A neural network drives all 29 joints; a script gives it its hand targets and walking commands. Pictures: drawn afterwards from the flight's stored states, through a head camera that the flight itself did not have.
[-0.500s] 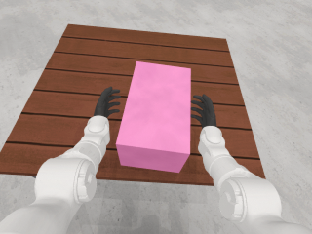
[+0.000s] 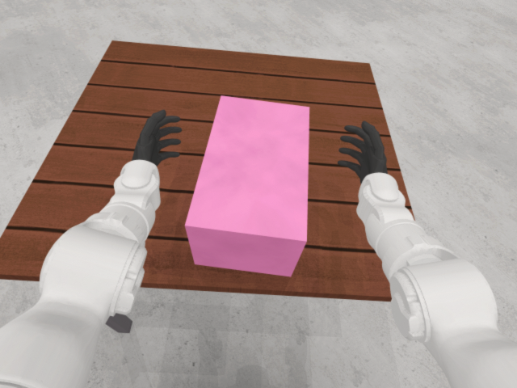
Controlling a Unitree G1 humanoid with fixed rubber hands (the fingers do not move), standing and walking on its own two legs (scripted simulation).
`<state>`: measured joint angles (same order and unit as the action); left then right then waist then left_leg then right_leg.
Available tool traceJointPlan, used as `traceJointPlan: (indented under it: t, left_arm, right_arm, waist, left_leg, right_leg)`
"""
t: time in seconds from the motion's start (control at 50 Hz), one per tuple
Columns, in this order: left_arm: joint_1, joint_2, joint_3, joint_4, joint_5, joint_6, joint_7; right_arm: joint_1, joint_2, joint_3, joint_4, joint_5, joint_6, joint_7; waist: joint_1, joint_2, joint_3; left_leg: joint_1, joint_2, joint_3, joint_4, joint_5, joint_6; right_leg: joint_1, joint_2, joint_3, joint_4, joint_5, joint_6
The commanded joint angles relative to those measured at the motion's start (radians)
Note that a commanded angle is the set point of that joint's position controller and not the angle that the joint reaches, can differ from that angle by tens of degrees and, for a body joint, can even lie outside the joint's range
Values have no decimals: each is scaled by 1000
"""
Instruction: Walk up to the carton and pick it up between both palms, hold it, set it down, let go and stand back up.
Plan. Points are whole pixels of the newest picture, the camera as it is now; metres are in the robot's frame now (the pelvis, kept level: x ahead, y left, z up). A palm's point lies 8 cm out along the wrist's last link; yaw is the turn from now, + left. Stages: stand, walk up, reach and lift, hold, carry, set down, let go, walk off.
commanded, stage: set down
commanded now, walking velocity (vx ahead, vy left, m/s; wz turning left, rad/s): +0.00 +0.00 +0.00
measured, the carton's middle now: (254, 182) +0.50 +0.01 -0.02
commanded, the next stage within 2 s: none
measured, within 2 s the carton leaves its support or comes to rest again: neither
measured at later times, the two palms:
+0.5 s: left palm (128, 111) +0.48 +0.19 +0.16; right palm (382, 131) +0.46 -0.16 +0.16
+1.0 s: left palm (120, 181) +0.40 +0.20 +0.10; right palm (366, 202) +0.38 -0.15 +0.10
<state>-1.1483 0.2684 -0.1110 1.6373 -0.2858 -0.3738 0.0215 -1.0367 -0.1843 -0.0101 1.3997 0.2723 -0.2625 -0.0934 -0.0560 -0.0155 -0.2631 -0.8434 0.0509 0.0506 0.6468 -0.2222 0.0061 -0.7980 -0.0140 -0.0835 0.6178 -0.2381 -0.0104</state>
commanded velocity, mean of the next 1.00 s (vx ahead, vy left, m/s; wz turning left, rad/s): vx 0.00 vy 0.00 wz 0.00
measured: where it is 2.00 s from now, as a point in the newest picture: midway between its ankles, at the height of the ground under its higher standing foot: outside the picture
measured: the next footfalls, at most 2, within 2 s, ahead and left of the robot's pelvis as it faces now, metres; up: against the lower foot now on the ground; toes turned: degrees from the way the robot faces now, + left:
none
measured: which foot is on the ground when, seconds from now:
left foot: down 0.00-1.00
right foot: down 0.00-1.00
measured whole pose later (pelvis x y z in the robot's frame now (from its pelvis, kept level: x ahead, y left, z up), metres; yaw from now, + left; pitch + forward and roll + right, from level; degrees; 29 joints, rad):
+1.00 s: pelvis +0.00 +0.00 +0.03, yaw +0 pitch +7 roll -1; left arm -0.71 0.27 0.05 1.04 -0.17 -0.08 -0.03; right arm -0.62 -0.06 0.04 0.93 0.26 -0.11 -0.24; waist -0.03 -0.03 -0.10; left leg -0.39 0.05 0.04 0.45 -0.18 0.00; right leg -0.33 0.01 -0.07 0.38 -0.17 -0.01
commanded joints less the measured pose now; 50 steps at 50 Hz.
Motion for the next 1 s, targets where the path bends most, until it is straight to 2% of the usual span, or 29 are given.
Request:
traceJointPlan:
  t: [0.0, 0.02, 0.1, 0.2, 0.32, 0.4, 0.52, 0.64, 0.72, 0.8, 0.88, 0.92, 0.98]
  left_arm:
    - [-475, 191, 14, -155, -16, -20, -10]
    - [-470, 202, 21, -154, -15, -12, -14]
    - [-478, 213, 26, -176, -13, 29, -25]
    - [-491, 179, 11, -214, 1, 91, -30]
    - [-483, 148, 19, -318, 22, 191, -17]
    - [-412, 129, 47, -363, 60, 277, -8]
    - [-280, 112, 108, -418, 113, 320, -14]
    - [-208, 150, 186, -513, 136, 239, -24]
    - [-145, 162, 213, -559, 131, 184, -35]
    - [-96, 151, 197, -629, 109, 171, -48]
    - [-29, 123, 170, -731, 103, 213, -51]
    - [-2, 114, 165, -786, 110, 249, -52]
    - [65, 93, 174, -849, 132, 312, -47]
  right_arm:
    - [-465, -94, 43, -214, 27, 2, -14]
    - [-464, -90, 51, -227, 29, 13, -20]
    - [-476, -89, 51, -253, 36, 47, -47]
    - [-474, -116, 21, -241, 30, 80, -72]
    - [-469, -154, 17, -236, 64, 133, -79]
    - [-414, -170, 35, -207, 90, 181, -77]
    - [-312, -125, 93, -262, 118, 204, -78]
    - [-234, -58, 116, -411, 99, 155, -87]
    - [-176, -22, 97, -506, 51, 112, -106]
    - [-114, -3, 54, -576, 3, 85, -131]
    - [-26, 4, 19, -632, -25, 91, -147]
    - [12, 5, 9, -649, -29, 106, -154]
    - [74, 12, 11, -668, -25, 137, -155]
  waist:
    - [27, 20, -650]
    - [28, 5, -647]
    - [12, 4, -631]
    - [-17, 76, -600]
    - [-11, 152, -550]
    - [7, 167, -448]
    - [47, 107, -320]
    - [73, 34, -320]
    - [59, -9, -365]
    - [28, 0, -380]
    - [6, 49, -362]
    - [1, 77, -327]
    - [23, 103, -251]
  left_leg:
    - [263, -69, 9, -35, 243, -31]
    - [239, -73, 12, -46, 226, -26]
    - [256, -75, 15, -80, 231, -28]
    - [474, -55, -2, -79, 362, -70]
    - [725, -27, -28, -77, 534, -112]
    - [824, -13, -38, -104, 577, -121]
    - [799, -27, -26, -159, 508, -89]
    - [681, -56, 5, -184, 393, -52]
    - [619, -67, 14, -183, 342, -35]
    - [628, -67, 13, -180, 308, -40]
    - [723, -57, 6, -171, 333, -60]
    - [766, -51, 2, -170, 350, -68]
    - [810, -42, -3, -181, 346, -72]
  right_leg:
    - [440, 5, 64, -25, 352, 52]
    - [476, 0, 73, -27, 363, 57]
    - [536, 1, 78, -48, 414, 62]
    - [425, 35, 36, -113, 410, 38]
    - [326, 65, 2, -201, 365, 8]
    - [325, 76, -4, -259, 310, -4]
    - [443, 68, 15, -291, 290, 9]
    - [578, 44, 51, -264, 301, 39]
    - [653, 32, 70, -237, 348, 57]
    - [649, 30, 66, -232, 336, 57]
    - [581, 43, 46, -256, 280, 40]
    - [552, 49, 36, -273, 253, 31]
    - [531, 58, 28, -297, 182, 16]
